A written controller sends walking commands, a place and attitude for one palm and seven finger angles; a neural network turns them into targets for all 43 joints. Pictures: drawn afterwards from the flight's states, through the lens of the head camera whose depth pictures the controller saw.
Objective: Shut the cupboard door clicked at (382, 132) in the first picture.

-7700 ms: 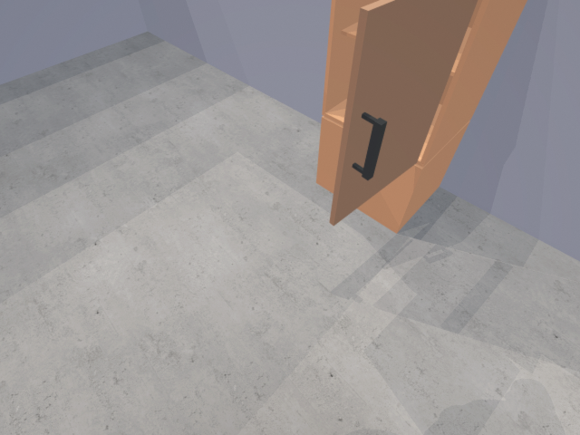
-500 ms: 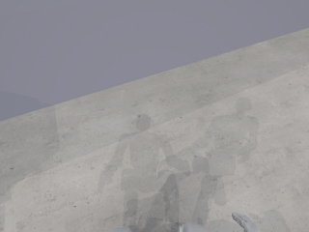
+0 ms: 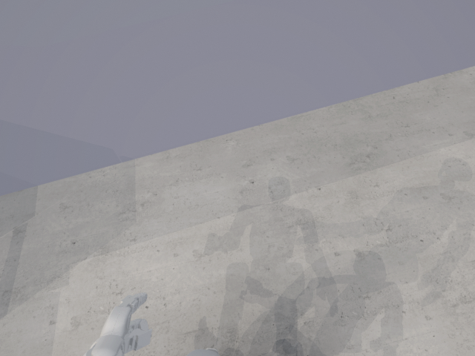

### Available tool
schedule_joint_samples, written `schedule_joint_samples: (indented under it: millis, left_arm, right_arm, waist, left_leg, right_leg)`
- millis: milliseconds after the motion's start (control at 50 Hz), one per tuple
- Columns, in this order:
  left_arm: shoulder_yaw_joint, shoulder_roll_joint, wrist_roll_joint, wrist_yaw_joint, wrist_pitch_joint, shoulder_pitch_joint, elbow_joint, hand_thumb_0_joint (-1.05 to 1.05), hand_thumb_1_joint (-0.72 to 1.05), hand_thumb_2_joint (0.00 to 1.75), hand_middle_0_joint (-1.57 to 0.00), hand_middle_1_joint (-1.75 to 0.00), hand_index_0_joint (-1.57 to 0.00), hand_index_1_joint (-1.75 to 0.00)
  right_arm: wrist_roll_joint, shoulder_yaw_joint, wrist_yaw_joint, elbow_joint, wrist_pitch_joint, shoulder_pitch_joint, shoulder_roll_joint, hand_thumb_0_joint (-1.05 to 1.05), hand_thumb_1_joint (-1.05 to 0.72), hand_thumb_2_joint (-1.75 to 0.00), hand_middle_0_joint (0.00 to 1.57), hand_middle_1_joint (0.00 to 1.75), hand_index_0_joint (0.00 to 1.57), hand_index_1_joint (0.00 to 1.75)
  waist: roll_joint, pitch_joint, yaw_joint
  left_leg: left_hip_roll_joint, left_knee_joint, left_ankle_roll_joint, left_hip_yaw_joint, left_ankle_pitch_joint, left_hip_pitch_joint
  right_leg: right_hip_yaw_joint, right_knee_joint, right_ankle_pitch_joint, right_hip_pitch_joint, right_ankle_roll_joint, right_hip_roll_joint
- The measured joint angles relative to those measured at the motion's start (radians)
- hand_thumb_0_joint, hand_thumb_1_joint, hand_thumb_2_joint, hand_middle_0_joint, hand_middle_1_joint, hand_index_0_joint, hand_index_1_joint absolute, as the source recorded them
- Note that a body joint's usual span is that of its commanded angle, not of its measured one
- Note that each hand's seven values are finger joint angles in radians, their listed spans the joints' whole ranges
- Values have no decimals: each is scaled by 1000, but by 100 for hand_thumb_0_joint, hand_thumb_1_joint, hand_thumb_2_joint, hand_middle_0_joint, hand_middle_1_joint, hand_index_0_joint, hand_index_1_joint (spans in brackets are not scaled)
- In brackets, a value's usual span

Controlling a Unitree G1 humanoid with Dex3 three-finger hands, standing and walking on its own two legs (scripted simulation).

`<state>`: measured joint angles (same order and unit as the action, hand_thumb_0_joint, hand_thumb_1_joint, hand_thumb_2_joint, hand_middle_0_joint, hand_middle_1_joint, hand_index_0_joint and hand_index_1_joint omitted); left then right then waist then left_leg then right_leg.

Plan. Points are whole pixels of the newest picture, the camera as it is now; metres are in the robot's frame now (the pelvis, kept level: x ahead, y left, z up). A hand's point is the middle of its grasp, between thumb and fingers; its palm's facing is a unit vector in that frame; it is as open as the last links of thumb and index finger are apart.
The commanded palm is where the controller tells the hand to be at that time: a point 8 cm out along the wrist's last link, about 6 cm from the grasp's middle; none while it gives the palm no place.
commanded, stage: walk to a spot facing it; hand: left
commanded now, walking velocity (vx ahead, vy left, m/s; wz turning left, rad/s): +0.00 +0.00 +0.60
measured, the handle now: out of the picture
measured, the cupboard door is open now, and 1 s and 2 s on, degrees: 84 84 84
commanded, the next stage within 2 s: none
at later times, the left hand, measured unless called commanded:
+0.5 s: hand out of the picture -0.09 +0.20 -0.17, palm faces +0.39 -0.88 -0.26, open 7.4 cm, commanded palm none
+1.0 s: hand out of the picture +0.09 +0.30 -0.13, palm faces +0.50 -0.84 -0.19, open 7.4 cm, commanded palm none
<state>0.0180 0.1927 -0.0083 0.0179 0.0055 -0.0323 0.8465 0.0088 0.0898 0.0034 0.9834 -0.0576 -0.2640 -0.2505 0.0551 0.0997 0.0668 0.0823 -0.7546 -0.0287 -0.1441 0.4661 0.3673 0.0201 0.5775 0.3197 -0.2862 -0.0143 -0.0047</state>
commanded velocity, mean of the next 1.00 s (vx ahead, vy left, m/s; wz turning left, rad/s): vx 0.14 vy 0.00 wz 0.60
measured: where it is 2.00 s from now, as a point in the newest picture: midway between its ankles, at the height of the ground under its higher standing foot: (170, 310)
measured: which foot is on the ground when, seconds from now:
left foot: up 0.00-0.50, down 0.52-1.00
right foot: down 0.00-0.52, up 0.54-1.00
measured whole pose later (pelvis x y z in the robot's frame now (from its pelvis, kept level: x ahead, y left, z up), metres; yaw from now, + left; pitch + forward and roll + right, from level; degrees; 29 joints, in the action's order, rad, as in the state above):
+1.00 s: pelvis +0.06 +0.05 +0.01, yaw +36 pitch +3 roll -1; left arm 0.05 0.24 -0.02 -0.03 0.02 -0.04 0.88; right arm 0.02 0.05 0.00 1.00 0.01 -0.38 -0.18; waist -0.02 0.05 0.08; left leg 0.07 -0.38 0.06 -0.13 0.28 0.15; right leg -0.01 0.88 0.32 -0.53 0.12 0.07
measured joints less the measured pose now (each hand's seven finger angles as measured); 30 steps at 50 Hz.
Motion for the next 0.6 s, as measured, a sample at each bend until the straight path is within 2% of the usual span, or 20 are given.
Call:
schedule_joint_samples:
  millis: [40, 80, 120, 160, 260, 340, 460, 500, 520, 540, 580, 600]
  left_arm:
    - [-8, -14, -2, 5, -1, -22, 8, 1, 91, 90, -21, -30, -20, -30]
    - [-10, -24, 0, 7, 3, -49, 16, 1, 91, 90, -21, -30, -20, -30]
    - [-10, -29, 1, 6, 2, -75, 23, 1, 91, 90, -21, -30, -20, -30]
    - [-9, -31, 0, 5, -1, -102, 28, 1, 91, 90, -21, -30, -20, -30]
    - [0, -25, -4, 5, -6, -171, 44, 1, 91, 90, -21, -30, -20, -30]
    - [9, -7, -10, 5, -4, -223, 62, 1, 91, 90, -21, -30, -20, -30]
    - [26, 37, -21, 0, 6, -274, 88, 1, 91, 90, -21, -30, -20, -30]
    - [33, 54, -18, -6, 9, -291, 96, 1, 91, 90, -21, -30, -20, -30]
    - [36, 61, -15, -9, 12, -298, 101, 1, 91, 90, -21, -30, -20, -30]
    - [39, 71, -11, -11, 24, -288, 109, 1, 91, 90, -21, -30, -20, -30]
    - [40, 82, -10, -6, 53, -260, 114, 1, 91, 90, -21, -30, -20, -30]
    - [42, 83, -11, -4, 61, -245, 113, 1, 91, 90, -20, -30, -20, -30]
  right_arm:
    - [3, 7, -5, 1, -11, 14, -13, 1, -91, -90, 20, 29, 20, 30]
    - [6, 10, -13, 1, -21, 29, -24, 1, -91, -90, 20, 29, 20, 30]
    - [7, 10, -21, -1, -26, 46, -30, 1, -91, -90, 20, 29, 20, 30]
    - [7, 9, -26, -5, -31, 64, -34, 1, -91, -90, 20, 29, 20, 30]
    - [9, 7, -30, -12, -41, 118, -42, 1, -91, -90, 20, 29, 20, 30]
    - [9, 3, -31, -25, -42, 168, -43, 1, -91, -90, 20, 29, 19, 30]
    - [5, -16, -37, -66, -23, 239, -22, 1, -91, -90, 19, 29, 19, 30]
    - [5, -24, -40, -86, -8, 249, -12, 1, -91, -90, 19, 29, 19, 30]
    - [7, -26, -42, -97, 4, 251, -10, 1, -91, -90, 20, 29, 19, 30]
    - [7, -27, -40, -105, 15, 253, -3, 1, -91, -90, 20, 29, 20, 30]
    - [4, -38, -34, -111, 28, 245, 9, 1, -91, -90, 20, 29, 20, 30]
    - [4, -42, -29, -112, 29, 234, 14, 0, -91, -90, 20, 29, 20, 30]
  waist:
    - [4, 2, 7]
    - [2, -1, 8]
    - [-5, -3, 5]
    - [-15, -3, -3]
    - [-33, 1, -35]
    - [-44, 8, -63]
    - [-82, 21, -106]
    - [-100, 17, -112]
    - [-105, 11, -111]
    - [-118, 16, -109]
    - [-126, 23, -114]
    - [-122, 21, -113]
  left_leg:
    - [-7, -224, -19, 52, 45, 68]
    - [-34, -379, -37, 93, 1, 117]
    - [-62, -446, -49, 113, -47, 145]
    - [-85, -454, -58, 119, -75, 155]
    - [-115, -381, -64, 124, -81, 145]
    - [-123, -292, -57, 151, -66, 120]
    - [-109, -48, -24, 228, -41, 25]
    - [-91, 82, -6, 252, -103, -37]
    - [-82, 132, 24, 253, -139, -59]
    - [-67, 113, 55, 247, -131, -47]
    - [-57, 91, 90, 231, -110, -43]
    - [-57, 103, 97, 219, -112, -51]
  right_leg:
    - [30, -12, 17, 31, -25, 21]
    - [60, -46, 10, 64, -28, 40]
    - [89, -74, 0, 89, -28, 56]
    - [118, -92, -4, 107, -29, 70]
    - [190, -101, 5, 131, -29, 96]
    - [247, -82, 23, 135, -21, 113]
    - [316, -3, 72, 110, 9, 155]
    - [332, 60, 106, 89, 28, 181]
    - [326, 127, 126, 60, 40, 198]
    - [277, 227, 180, 17, 58, 204]
    - [156, 419, 252, -70, 78, 170]
    - [118, 484, 250, -105, 86, 153]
